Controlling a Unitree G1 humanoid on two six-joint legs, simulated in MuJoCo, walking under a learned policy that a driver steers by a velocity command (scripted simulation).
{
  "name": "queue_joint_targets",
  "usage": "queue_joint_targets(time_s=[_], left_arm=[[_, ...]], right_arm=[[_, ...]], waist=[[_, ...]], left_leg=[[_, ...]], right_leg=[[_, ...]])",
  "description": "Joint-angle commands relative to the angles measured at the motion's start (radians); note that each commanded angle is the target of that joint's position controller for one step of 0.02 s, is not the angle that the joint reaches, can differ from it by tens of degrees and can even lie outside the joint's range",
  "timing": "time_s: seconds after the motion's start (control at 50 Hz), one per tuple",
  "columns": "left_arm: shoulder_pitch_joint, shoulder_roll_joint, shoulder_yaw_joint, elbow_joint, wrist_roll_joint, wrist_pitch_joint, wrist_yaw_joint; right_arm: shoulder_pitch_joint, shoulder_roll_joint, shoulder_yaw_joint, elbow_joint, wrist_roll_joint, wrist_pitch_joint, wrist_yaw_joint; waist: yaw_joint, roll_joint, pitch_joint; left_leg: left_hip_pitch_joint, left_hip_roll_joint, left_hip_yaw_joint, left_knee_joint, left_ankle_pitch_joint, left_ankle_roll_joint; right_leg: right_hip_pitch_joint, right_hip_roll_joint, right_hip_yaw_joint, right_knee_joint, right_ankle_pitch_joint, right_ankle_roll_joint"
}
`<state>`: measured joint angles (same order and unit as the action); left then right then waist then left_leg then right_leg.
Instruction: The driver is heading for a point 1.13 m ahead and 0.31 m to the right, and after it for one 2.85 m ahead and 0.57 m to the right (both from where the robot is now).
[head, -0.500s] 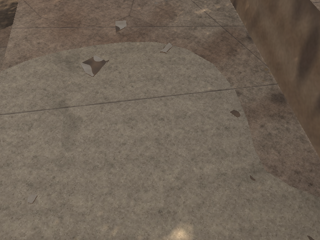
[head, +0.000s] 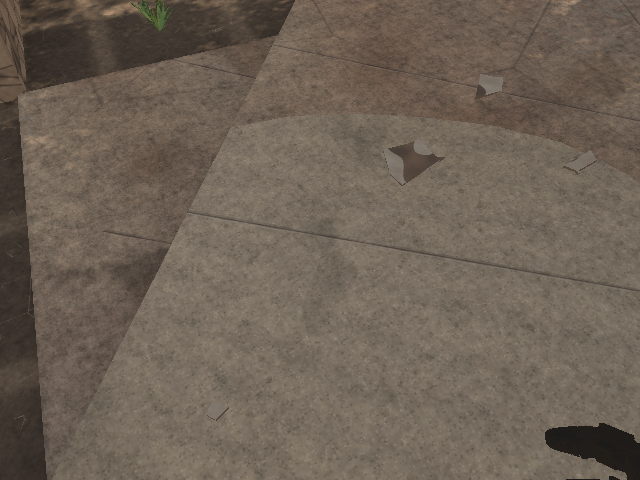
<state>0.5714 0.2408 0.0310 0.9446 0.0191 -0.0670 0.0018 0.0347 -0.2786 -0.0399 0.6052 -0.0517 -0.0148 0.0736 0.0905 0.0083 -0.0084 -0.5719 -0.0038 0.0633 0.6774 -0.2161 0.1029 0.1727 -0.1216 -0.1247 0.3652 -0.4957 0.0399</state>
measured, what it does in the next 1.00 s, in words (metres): walks ahead, turning right: right foot, then left foot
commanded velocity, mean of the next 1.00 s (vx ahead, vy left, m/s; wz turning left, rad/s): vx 0.97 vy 0.00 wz -0.60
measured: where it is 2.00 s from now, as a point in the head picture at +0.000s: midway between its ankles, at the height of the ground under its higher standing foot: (510, 146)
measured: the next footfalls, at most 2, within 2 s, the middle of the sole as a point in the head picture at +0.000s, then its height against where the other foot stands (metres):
right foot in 0.46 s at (397, 438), level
left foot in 0.88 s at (429, 258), level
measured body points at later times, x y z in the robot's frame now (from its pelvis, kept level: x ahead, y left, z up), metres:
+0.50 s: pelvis +0.43 -0.02 -0.02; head +0.44 -0.02 +0.43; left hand +0.64 +0.20 -0.12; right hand +0.36 -0.27 -0.15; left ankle +0.20 +0.14 -0.58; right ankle +0.51 -0.04 -0.71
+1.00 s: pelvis +0.89 -0.16 +0.02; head +0.91 -0.18 +0.47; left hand +1.12 +0.02 -0.10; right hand +0.79 -0.44 -0.09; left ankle +0.98 -0.11 -0.71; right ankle +0.70 -0.15 -0.59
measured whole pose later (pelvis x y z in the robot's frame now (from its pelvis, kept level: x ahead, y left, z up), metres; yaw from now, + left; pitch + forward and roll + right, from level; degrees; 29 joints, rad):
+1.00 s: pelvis +0.89 -0.16 +0.02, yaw -39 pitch +1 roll +1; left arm 0.31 0.32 0.05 0.84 0.03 -0.08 -0.02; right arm 0.27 -0.30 -0.05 0.78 -0.05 -0.07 0.01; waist 0.00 -0.02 0.03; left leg -0.34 -0.04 0.06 0.53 -0.20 0.04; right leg -0.33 0.07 0.08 1.29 -0.28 -0.12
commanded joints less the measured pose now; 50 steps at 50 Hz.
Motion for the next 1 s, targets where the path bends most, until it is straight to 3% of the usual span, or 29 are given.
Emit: queue_joint_targets(time_s=[0.02,0.04,0.06,0.08,0.14,0.18,0.26,0.32,0.36,0.4,0.44,0.46,0.48,0.5,0.52,0.54,0.56,0.62,0.68,0.72,0.78,0.82,0.86,0.88,0.9,0.92,0.94,0.96,1.0], left_arm=[[-0.089,0.052,0.004,-0.171,-0.032,-0.037,-0.024],[-0.232,0.153,0.036,-0.176,-0.033,-0.037,-0.017],[-0.259,0.136,0.039,-0.193,-0.034,-0.032,-0.018],[-0.233,0.113,0.031,-0.17,-0.027,-0.025,-0.026],[-0.155,0.054,0.031,-0.114,-0.004,0.03,-0.047],[-0.228,0.032,0.03,-0.139,-0.004,0.054,-0.06],[-0.401,0.026,0.016,-0.209,-0.014,0.059,-0.073],[-0.485,0.041,0.004,-0.247,-0.009,0.052,-0.086],[-0.47,0.061,0.002,-0.252,-0.013,0.054,-0.089],[-0.29,0.127,0.024,-0.204,-0.019,0.069,-0.076],[0.105,0.238,0.08,-0.089,-0.014,0.077,-0.046],[0.087,0.25,0.1,-0.074,-0.032,0.07,-0.024],[-0.034,0.277,0.1,-0.083,-0.034,0.073,-0.02],[-0.114,0.319,0.1,-0.132,-0.011,0.075,-0.02],[-0.134,0.264,0.096,-0.158,0.002,0.071,-0.013],[-0.166,0.209,0.084,-0.154,0.008,0.063,-0.008],[-0.197,0.201,0.078,-0.149,0.004,0.049,-0.006],[-0.226,0.197,0.064,-0.159,-0.01,-0.007,0.004],[-0.184,0.182,0.064,-0.142,-0.016,-0.032,-0.003],[-0.111,0.175,0.064,-0.115,-0.035,-0.042,-0.016],[-0.079,0.201,0.068,-0.093,-0.023,-0.044,-0.014],[-0.089,0.248,0.076,-0.089,-0.009,-0.043,-0.002],[-0.19,0.287,0.084,-0.101,0.02,-0.032,0.004],[-0.227,0.204,0.065,-0.125,0.03,-0.035,0.006],[-0.044,0.024,0.02,-0.169,-0.032,-0.04,-0.011],[-0.107,0.103,0.014,-0.158,-0.011,-0.041,-0.002],[-0.22,0.138,0.022,-0.171,-0.009,-0.035,-0.005],[-0.291,0.142,0.018,-0.189,0.003,-0.032,-0.014],[-0.335,0.107,0.008,-0.22,0.021,-0.015,-0.034]], right_arm=[[0.532,-0.338,-0.101,0.052,-0.021,-0.042,-0.059],[0.492,-0.279,-0.086,0.059,-0.018,-0.046,-0.069],[0.417,-0.224,-0.067,0.093,-0.017,-0.047,-0.071],[0.346,-0.161,-0.052,0.094,-0.009,-0.051,-0.066],[0.293,-0.053,-0.02,0.12,0.021,-0.068,-0.066],[0.311,-0.04,-0.019,0.155,0.036,-0.085,-0.063],[0.344,-0.014,-0.011,0.201,0.029,-0.107,-0.063],[0.364,-0.044,-0.01,0.231,0.029,-0.102,-0.089],[0.361,-0.109,-0.019,0.231,0.03,-0.1,-0.111],[0.311,-0.186,-0.04,0.212,0.028,-0.08,-0.134],[0.181,-0.225,-0.057,0.168,0.016,-0.049,-0.132],[0.157,-0.154,-0.046,0.174,0.023,-0.042,-0.103],[0.154,0.008,0.003,0.113,-0.006,-0.059,-0.088],[0.215,0.009,0.016,-0.002,0.019,-0.084,-0.079],[0.189,-0.059,0.018,-0.001,0.001,-0.112,-0.075],[0.16,-0.103,0.008,0.013,0.003,-0.119,-0.072],[0.142,-0.099,0.011,0.018,-0.014,-0.109,-0.075],[0.112,-0.071,0.031,0.0,-0.027,-0.047,-0.071],[-0.043,-0.026,0.054,-0.05,0.0,-0.048,-0.05],[-0.106,0.007,0.064,-0.064,0.019,-0.053,-0.042],[-0.134,-0.035,0.046,-0.072,0.023,-0.058,-0.05],[-0.028,-0.1,0.016,-0.047,0.02,-0.064,-0.063],[0.339,-0.177,-0.028,0.056,0.035,-0.062,-0.089],[0.555,-0.24,-0.052,0.104,0.016,-0.057,-0.11],[0.504,-0.327,-0.071,0.119,-0.032,-0.063,-0.097],[0.411,-0.232,-0.065,0.103,-0.007,-0.058,-0.073],[0.317,-0.153,-0.052,0.1,0.003,-0.063,-0.066],[0.301,-0.108,-0.043,0.118,0.001,-0.067,-0.059],[0.341,-0.046,-0.018,0.176,0.001,-0.08,-0.062]], waist=[[-0.285,0.249,-0.42],[-0.307,0.082,-0.319],[-0.229,0.054,-0.126],[-0.175,0.037,-0.047],[-0.089,0.115,0.039],[-0.075,0.101,0.106],[-0.069,0.096,0.18],[-0.056,0.033,0.19],[-0.019,0.061,0.131],[0.091,0.12,0.009],[0.279,0.087,-0.133],[0.242,-0.079,-0.064],[0.085,-0.242,0.051],[-0.014,-0.26,-0.122],[-0.012,-0.085,-0.069],[-0.054,0.049,0.048],[-0.099,0.105,0.095],[-0.151,0.121,0.152],[-0.075,0.063,0.157],[-0.005,0.026,0.115],[0.023,-0.033,0.07],[-0.04,-0.084,-0.025],[-0.26,-0.104,-0.184],[-0.345,-0.032,-0.284],[-0.162,0.355,-0.357],[-0.175,0.222,-0.278],[-0.156,0.08,-0.121],[-0.15,-0.016,-0.061],[-0.106,0.01,0.019]], left_leg=[[1.075,0.45,-0.74,-0.316,-0.728,0.071],[0.889,0.434,-0.792,-0.424,-0.679,0.016],[0.733,0.399,-0.602,-0.408,-0.504,-0.006],[0.612,0.355,-0.464,-0.429,-0.335,-0.016],[0.447,0.262,-0.181,-0.499,-0.149,-0.063],[0.44,0.242,-0.055,-0.541,-0.004,-0.094],[0.434,0.176,0.158,-0.579,0.368,-0.11],[0.527,0.159,0.25,-0.577,0.71,-0.13],[0.582,0.19,0.269,-0.48,1.151,-0.138],[0.632,0.231,0.249,-0.253,1.447,-0.138],[0.469,0.246,0.187,0.303,1.326,-0.104],[0.281,0.068,0.19,0.73,0.401,-0.088],[-0.063,-0.063,0.09,1.043,-0.282,-0.087],[-0.285,-0.067,-0.118,1.099,-0.282,-0.111],[-0.334,-0.008,-0.172,0.988,-0.221,-0.097],[-0.303,0.036,-0.169,0.878,-0.152,-0.101],[-0.242,0.064,-0.166,0.804,-0.141,-0.115],[-0.074,0.139,-0.127,0.535,-0.105,-0.177],[0.047,0.14,-0.051,0.168,0.178,-0.168],[0.125,0.097,-0.005,-0.002,0.374,-0.128],[0.107,0.048,0.002,-0.137,0.386,-0.073],[0.216,-0.019,0.002,-0.16,0.256,-0.046],[0.552,-0.009,-0.017,-0.148,0.111,-0.023],[0.788,0.134,-0.174,-0.079,-0.177,-0.012],[0.987,0.408,-0.803,-0.296,-0.431,0.12],[0.918,0.382,-0.974,-0.427,-0.558,0.136],[0.755,0.347,-0.763,-0.433,-0.478,0.127],[0.635,0.301,-0.63,-0.433,-0.336,0.113],[0.49,0.234,-0.456,-0.451,-0.089,0.086]], right_leg=[[-0.848,0.12,0.161,0.94,-0.019,-0.153],[-0.886,0.115,0.286,1.026,0.1,-0.181],[-0.921,0.059,0.249,1.019,0.213,-0.183],[-0.885,0.014,0.222,0.956,0.276,-0.173],[-0.811,-0.02,0.188,0.931,0.309,-0.139],[-0.9,-0.023,0.165,0.937,0.365,-0.133],[-0.95,0.017,0.064,0.778,0.529,-0.149],[-0.897,0.072,-0.046,0.552,0.559,-0.187],[-0.73,0.142,-0.109,0.444,0.572,-0.218],[-0.509,0.202,-0.118,0.445,0.485,-0.242],[-0.105,0.209,0.009,0.376,0.33,-0.317],[-0.031,0.17,0.105,0.239,0.322,-0.367],[-0.039,0.107,0.336,0.336,0.519,-0.398],[0.1,-0.05,0.799,0.084,0.24,-0.573],[0.032,-0.117,0.968,-0.138,-0.064,-0.538],[-0.126,-0.103,0.923,-0.188,-0.104,-0.484],[-0.258,-0.058,0.833,-0.187,-0.011,-0.447],[-0.565,0.055,0.614,-0.215,0.166,-0.411],[-0.598,0.15,0.42,-0.231,0.467,-0.348],[-0.503,0.139,0.39,-0.255,0.629,-0.302],[-0.23,0.081,0.375,-0.192,0.902,-0.265],[-0.095,0.046,0.373,-0.024,1.208,-0.223],[-0.171,0.057,0.336,0.381,1.234,-0.194],[-0.373,0.106,0.292,0.739,0.958,-0.188],[-0.746,0.283,0.261,1.085,0.062,-0.136],[-0.878,0.221,0.281,1.107,0.108,-0.166],[-0.893,0.156,0.269,1.059,0.228,-0.164],[-0.863,0.13,0.253,1.005,0.257,-0.162],[-0.831,0.107,0.26,0.939,0.236,-0.15]])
